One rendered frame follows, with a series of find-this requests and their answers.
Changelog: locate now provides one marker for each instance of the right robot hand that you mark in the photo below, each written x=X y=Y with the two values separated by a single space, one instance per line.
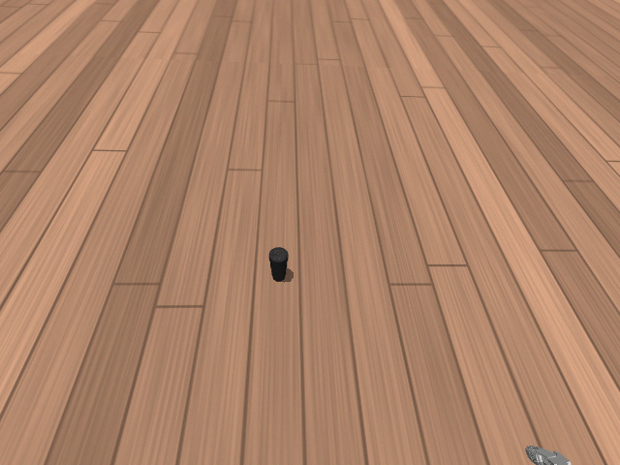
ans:
x=541 y=456

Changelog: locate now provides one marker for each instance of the cup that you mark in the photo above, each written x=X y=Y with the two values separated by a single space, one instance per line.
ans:
x=278 y=258

